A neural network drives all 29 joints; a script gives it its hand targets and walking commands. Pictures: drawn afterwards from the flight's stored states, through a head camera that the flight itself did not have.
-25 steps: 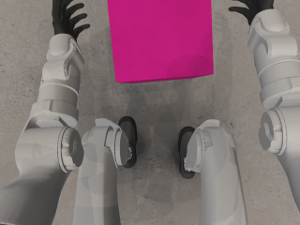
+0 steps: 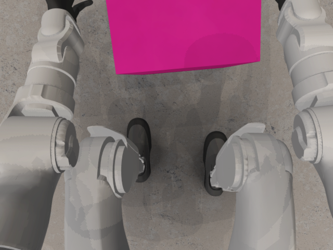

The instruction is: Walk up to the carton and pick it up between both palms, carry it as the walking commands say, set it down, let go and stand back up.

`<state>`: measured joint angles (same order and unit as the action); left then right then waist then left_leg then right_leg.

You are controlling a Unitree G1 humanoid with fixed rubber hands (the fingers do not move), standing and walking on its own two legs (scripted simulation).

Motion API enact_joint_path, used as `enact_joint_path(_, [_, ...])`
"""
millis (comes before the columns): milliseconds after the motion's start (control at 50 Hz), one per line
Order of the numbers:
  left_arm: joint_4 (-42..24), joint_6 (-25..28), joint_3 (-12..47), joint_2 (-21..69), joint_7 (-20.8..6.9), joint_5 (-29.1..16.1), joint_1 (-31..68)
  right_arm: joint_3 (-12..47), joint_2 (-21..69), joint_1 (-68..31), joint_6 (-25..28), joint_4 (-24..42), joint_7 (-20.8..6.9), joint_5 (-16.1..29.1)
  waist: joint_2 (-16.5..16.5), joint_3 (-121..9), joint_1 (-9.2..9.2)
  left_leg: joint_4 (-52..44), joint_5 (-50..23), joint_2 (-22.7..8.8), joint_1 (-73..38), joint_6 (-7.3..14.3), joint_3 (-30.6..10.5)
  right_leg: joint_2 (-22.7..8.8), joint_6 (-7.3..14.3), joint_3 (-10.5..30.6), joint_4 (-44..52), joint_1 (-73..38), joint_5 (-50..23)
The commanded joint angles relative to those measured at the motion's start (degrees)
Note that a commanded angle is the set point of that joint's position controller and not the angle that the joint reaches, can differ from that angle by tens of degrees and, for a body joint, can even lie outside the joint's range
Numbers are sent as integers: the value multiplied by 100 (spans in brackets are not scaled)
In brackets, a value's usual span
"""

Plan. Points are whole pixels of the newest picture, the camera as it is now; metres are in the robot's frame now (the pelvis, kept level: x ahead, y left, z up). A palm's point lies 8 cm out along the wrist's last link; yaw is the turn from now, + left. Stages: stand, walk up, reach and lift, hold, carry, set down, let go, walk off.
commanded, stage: reach and lift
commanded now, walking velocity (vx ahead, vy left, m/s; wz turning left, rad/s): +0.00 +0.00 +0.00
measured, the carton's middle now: (180, 10) +0.54 -0.01 -0.24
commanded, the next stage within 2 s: none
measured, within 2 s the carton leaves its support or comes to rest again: leaves its support in 1.30 s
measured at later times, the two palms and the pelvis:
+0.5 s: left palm (79, 8) +0.53 +0.17 -0.16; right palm out of the picture +0.55 -0.17 -0.17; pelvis +0.00 +0.00 +0.01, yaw +0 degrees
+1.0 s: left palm (90, 6) +0.53 +0.15 -0.16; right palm out of the picture +0.55 -0.17 -0.16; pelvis +0.00 +0.00 +0.00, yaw -1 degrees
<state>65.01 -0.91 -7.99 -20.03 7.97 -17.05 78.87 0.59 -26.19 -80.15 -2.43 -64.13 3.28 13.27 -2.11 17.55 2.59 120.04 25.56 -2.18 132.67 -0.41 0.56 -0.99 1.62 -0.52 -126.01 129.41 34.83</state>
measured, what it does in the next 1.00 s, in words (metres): stands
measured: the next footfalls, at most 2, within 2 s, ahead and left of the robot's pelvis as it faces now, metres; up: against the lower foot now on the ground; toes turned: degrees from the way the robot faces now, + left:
none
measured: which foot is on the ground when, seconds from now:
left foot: down 0.00-1.00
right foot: down 0.00-1.00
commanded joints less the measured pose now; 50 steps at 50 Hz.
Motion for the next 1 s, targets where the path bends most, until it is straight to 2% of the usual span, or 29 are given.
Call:
enact_joint_path(0, [-414,121,-112,-278,21,27,712,-94,-702,-1464,102,514,11,-2,684,-6835,-103,-406,-1423,233,-3934,-152,157,87,-279,127,1433,-3022,-1582])
enact_joint_path(160, [-315,178,-185,-204,35,158,760,-58,-483,-1467,118,336,-14,6,658,-6418,-37,-479,-1356,260,-3742,-129,156,99,-277,154,1472,-2728,-1476])
enact_joint_path(500, [-266,244,-26,338,202,243,953,-56,-96,-1670,250,279,171,-140,576,-6609,-161,-548,-1489,444,-3996,-167,157,200,-226,134,1466,-2706,-1586])
enact_joint_path(640, [-174,309,-45,615,267,378,985,296,395,-1870,287,357,160,34,716,-6564,72,-602,-1503,499,-3979,-116,180,268,-247,179,1450,-2782,-1619])
enact_joint_path(700, [-188,337,66,892,228,345,1097,491,687,-1981,302,400,137,97,759,-6517,74,-615,-1484,514,-3914,-100,186,301,-238,202,1474,-2825,-1649])
enact_joint_path(780, [-201,361,232,1348,131,292,1312,707,1177,-2180,308,433,65,129,778,-6461,71,-608,-1464,542,-3867,-92,184,341,-219,220,1475,-2860,-1662])
enact_joint_path(840, [-214,342,369,2070,-42,343,1675,892,1987,-2481,272,453,-92,98,756,-6397,88,-575,-1432,585,-3805,-90,187,397,-202,219,1466,-2821,-1651])
enact_joint_path(880, [-243,288,505,2839,-247,407,2045,1017,2843,-2725,219,454,-285,34,736,-6337,79,-536,-1379,628,-3724,-91,197,450,-184,215,1456,-2787,-1623])
enact_joint_path(940, [-383,106,668,4284,-695,549,2683,1143,4473,-3122,63,499,-709,-130,744,-6201,35,-465,-1232,711,-3546,-83,241,538,-157,169,1436,-2755,-1512])
enact_joint_path(980, [-554,-54,567,4765,-922,690,2879,1058,4976,-3216,-45,522,-915,-260,727,-6076,74,-430,-1093,756,-3363,-78,318,574,-136,121,1396,-2739,-1433])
